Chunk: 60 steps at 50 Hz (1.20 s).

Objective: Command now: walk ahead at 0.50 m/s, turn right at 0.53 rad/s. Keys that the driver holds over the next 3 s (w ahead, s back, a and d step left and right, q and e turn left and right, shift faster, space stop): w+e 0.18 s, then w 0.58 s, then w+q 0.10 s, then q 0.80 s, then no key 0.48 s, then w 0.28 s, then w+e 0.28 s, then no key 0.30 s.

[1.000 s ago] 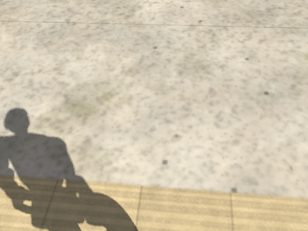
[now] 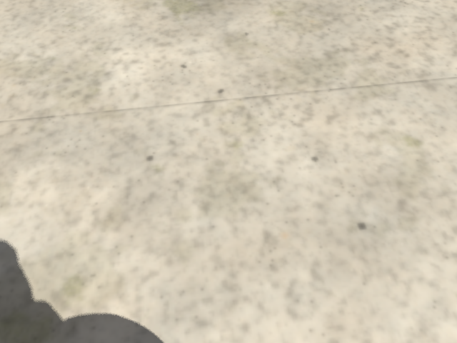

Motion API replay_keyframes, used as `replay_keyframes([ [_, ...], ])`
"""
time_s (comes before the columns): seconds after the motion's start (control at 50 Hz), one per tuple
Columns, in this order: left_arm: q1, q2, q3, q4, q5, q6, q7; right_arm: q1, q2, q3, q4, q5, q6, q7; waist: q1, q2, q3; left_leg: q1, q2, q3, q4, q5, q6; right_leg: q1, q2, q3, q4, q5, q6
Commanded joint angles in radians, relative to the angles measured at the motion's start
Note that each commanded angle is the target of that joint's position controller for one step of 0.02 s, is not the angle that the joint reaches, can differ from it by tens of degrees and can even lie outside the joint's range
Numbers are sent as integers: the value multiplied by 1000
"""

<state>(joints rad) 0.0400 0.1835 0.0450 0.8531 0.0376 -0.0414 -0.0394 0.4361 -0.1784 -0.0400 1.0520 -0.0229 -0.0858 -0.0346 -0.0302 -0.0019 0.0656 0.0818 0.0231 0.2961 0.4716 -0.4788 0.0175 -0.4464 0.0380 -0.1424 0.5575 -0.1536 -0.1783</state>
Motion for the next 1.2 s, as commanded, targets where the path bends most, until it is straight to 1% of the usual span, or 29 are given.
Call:
replay_keyframes([
  [0.02,388,262,90,46,20,-7,26,3,-102,-22,-123,21,0,16,162,-127,-280,-508,93,-42,821,346,25,660,-276,493,-110,-111,-192],
  [0.04,375,299,96,34,-6,6,22,-57,-135,-32,-180,20,-11,29,141,-138,-332,-745,-63,-245,1015,-53,7,745,-399,901,-257,-52,-284],
  [0.08,281,220,76,37,-28,10,31,-168,-143,-28,-214,18,-34,37,94,7,-101,-823,53,-320,897,142,16,520,-332,618,-305,47,-195],
  [0.12,211,158,56,24,-37,-3,39,-137,-132,-28,-203,-10,-11,34,16,46,-42,-703,96,-322,752,179,-9,346,-226,462,-330,228,-122],
  [0.16,229,160,51,24,-44,-24,41,-123,-118,-27,-210,-29,26,43,-4,14,-63,-654,99,-312,693,184,-38,304,-181,405,-333,341,-113],
  [0.22,296,192,55,34,-42,-36,40,-199,-111,-23,-245,-26,49,52,12,-17,-52,-703,100,-282,586,279,-64,300,-146,357,-351,403,-81],
  [0.32,419,172,40,58,-40,-37,41,-372,-118,-16,-304,-17,53,61,84,-56,-31,-789,87,-265,379,451,-51,422,-140,343,-358,476,0],
  [0.44,484,181,27,76,-22,-39,57,-536,-118,2,-370,-5,36,70,129,-65,9,-790,31,-235,165,467,-1,570,-186,352,-337,544,-8],
  [0.5,432,207,28,73,-14,-45,65,-445,-144,-4,-357,0,24,63,59,-80,-9,-610,-19,-231,75,377,56,569,-207,329,-258,770,11],
  [0.54,403,225,30,75,-9,-47,60,-213,-183,-24,-284,4,14,41,-42,-67,-124,-338,-76,-217,9,349,96,550,-175,299,-9,933,33],
  [0.56,392,213,25,64,-17,-51,55,-54,-214,-37,-245,-13,5,27,-112,-31,-218,-93,17,-303,-11,360,132,406,-141,278,206,734,43],
  [0.58,491,123,6,38,-55,-53,46,56,-329,-66,-238,-41,4,20,-86,171,-369,205,305,-727,-20,289,253,103,5,207,590,237,90],
  [0.6,510,171,17,52,-43,-50,47,20,-291,-63,-223,-12,20,38,-54,205,-378,202,392,-1022,-165,286,308,-69,95,223,764,-340,87],
  [0.62,440,188,22,41,-19,-43,47,-98,-236,-50,-242,9,25,46,-7,94,-193,34,358,-902,-196,174,293,-136,20,254,794,-269,81],
  [0.64,372,175,17,27,-12,-44,39,-171,-171,-34,-254,11,22,50,4,19,-96,-100,317,-774,-234,169,271,-139,-22,246,741,-205,83],
  [0.68,342,145,12,12,-2,-28,25,-185,-127,-16,-228,7,10,47,48,45,-15,-256,223,-604,-298,266,211,-85,-81,225,627,-161,92],
  [0.74,352,118,3,19,5,-6,10,-126,-147,-20,-188,13,-15,49,67,68,-29,-281,183,-498,-334,429,208,-69,-103,183,568,-110,118],
  [0.82,160,113,-4,-51,5,-3,7,-45,-160,-22,-151,23,-16,50,34,53,11,-240,146,-449,-370,507,212,-194,-143,135,386,27,168],
  [0.86,80,99,-13,-78,1,-6,5,-12,-163,-23,-140,26,-12,48,15,55,13,-225,122,-430,-353,557,197,-185,-130,119,257,91,189],
  [0.94,3,85,-24,-100,-14,-12,23,39,-185,-26,-125,17,-1,39,-11,79,-23,-176,97,-389,-197,975,155,-82,-49,89,96,145,199],
  [1.0,21,118,-18,-104,-18,-24,42,26,-193,-31,-140,10,15,30,-1,119,-62,-130,102,-444,-79,1015,132,-4,-17,127,20,92,177],
  [1.04,154,157,-5,-65,-14,-42,55,-33,-206,-40,-166,18,19,24,64,103,-100,-141,76,-476,66,960,96,160,-10,147,-131,144,149],
  [1.06,254,200,7,-44,5,-60,64,-50,-188,-37,-187,35,16,26,103,41,-169,-241,29,-456,234,802,70,356,-102,196,-164,353,121],
  [1.08,349,285,22,-58,27,-65,71,-6,-115,-21,-242,52,12,20,98,-134,-329,-430,-54,-390,505,251,45,623,-408,417,-52,871,57],
  [1.1,315,293,34,-76,-15,-37,60,135,-114,-26,-228,71,38,2,59,-270,-493,-550,-136,-327,728,-234,40,717,-570,586,-37,1026,-92],
  [1.12,264,211,20,-104,-30,-19,55,120,-178,-43,-190,34,64,-3,47,-110,-414,-584,-80,-350,794,-177,35,586,-506,535,-93,833,-92],
  [1.14,193,147,1,-117,-28,-14,60,42,-172,-47,-201,15,76,8,35,-71,-279,-606,-50,-348,787,-101,21,459,-435,434,-147,650,-64],
  [1.16,144,121,-9,-121,-22,-8,69,1,-156,-48,-214,5,87,18,14,-83,-183,-606,-22,-340,755,-48,2,346,-379,355,-204,535,-35],
  [1.2,127,137,-4,-116,-17,-4,82,-14,-140,-49,-226,-10,118,36,-6,-138,-122,-555,-13,-314,747,27,-27,209,-326,249,-260,451,-27],
])
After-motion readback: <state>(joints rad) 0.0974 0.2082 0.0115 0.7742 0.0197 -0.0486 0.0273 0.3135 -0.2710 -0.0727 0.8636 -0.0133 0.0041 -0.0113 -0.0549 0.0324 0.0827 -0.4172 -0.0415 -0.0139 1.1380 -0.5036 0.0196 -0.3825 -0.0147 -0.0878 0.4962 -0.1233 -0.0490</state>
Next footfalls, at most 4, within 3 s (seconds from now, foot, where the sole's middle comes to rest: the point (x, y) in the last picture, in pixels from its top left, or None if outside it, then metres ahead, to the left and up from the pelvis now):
0.56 left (222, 325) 0.50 0.04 -0.76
1.06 right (292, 253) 0.71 -0.18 -0.76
1.52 left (221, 287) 0.61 0.04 -0.76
1.96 right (285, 270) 0.66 -0.15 -0.76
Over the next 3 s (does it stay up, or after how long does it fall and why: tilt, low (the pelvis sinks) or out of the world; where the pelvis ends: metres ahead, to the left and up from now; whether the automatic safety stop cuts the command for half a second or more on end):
stays up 0.86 -0.03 0.02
